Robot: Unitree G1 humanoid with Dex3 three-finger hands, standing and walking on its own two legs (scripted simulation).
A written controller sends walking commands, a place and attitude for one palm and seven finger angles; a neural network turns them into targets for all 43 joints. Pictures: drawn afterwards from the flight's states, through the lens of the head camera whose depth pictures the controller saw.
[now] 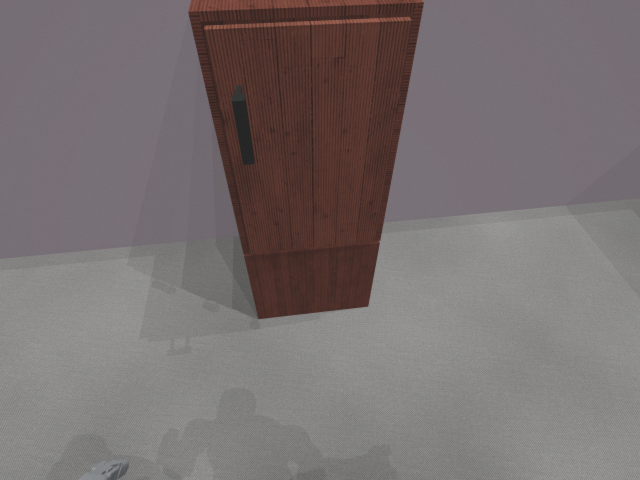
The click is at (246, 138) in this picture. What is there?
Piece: cupboard door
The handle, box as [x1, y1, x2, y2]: [232, 86, 253, 164]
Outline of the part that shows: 236,86 236,94 232,95 232,105 243,164 253,163 253,152 244,94 241,93 241,86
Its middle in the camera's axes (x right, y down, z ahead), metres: -0.15 -0.22 +0.76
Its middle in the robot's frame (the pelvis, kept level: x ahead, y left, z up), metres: +0.72 +0.19 +0.05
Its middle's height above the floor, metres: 0.82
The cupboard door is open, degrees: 0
